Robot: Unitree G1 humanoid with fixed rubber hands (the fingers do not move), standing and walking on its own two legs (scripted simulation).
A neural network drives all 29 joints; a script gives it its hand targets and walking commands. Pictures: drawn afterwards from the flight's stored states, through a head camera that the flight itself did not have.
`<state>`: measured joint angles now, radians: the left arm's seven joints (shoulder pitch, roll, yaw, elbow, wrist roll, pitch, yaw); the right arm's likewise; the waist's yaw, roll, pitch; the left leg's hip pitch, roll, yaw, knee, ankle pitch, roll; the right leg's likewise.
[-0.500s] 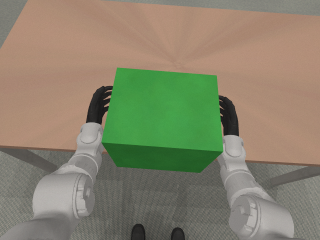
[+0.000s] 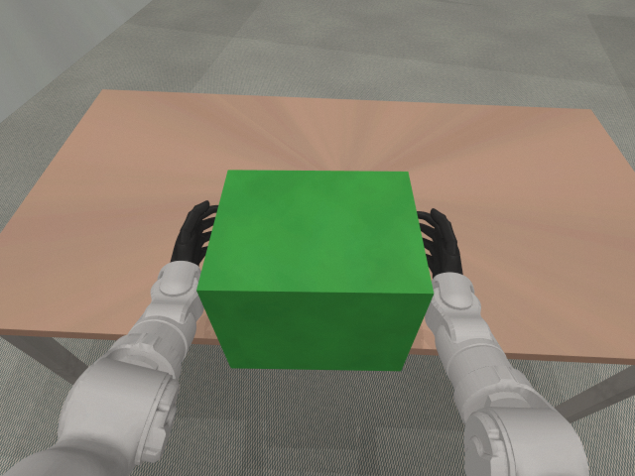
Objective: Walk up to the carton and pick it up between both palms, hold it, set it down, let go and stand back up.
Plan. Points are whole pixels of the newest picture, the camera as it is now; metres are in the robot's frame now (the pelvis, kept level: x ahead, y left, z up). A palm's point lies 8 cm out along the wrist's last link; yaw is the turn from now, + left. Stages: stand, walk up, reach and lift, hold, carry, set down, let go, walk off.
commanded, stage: reach and lift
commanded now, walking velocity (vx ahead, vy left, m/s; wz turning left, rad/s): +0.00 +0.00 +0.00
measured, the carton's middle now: (316, 273) +0.41 -0.01 +0.00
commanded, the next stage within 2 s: none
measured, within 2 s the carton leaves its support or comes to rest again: neither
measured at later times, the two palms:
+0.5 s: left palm (184, 242) +0.40 +0.16 +0.09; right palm (466, 263) +0.36 -0.19 +0.08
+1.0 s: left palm (175, 235) +0.38 +0.16 +0.14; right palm (486, 252) +0.35 -0.19 +0.12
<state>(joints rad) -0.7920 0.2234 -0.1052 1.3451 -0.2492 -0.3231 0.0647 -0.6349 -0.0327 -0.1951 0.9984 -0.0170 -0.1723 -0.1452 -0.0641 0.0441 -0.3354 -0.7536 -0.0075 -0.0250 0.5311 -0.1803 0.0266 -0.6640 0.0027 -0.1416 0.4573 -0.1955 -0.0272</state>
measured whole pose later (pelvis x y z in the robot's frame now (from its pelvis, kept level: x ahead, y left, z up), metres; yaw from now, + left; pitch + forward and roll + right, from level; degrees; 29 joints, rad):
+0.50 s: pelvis +0.00 +0.00 +0.02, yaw -1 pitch +10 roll -1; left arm -0.71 0.16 0.12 1.11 -0.07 -0.11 0.03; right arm -0.57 -0.03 -0.22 0.83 -0.05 -0.01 -0.13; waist -0.05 0.04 -0.19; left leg -0.40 -0.01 0.00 0.33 -0.11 0.03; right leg -0.31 0.01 -0.11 0.22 -0.10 -0.02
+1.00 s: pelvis +0.00 -0.01 +0.02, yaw -1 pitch +2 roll -1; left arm -0.49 0.08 0.18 0.44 0.08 0.29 0.02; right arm -0.43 -0.07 -0.10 0.49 0.07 0.18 -0.15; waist -0.05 -0.01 -0.08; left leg -0.21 0.00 0.00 0.30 -0.13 0.02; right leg -0.10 0.02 -0.11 0.17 -0.10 -0.03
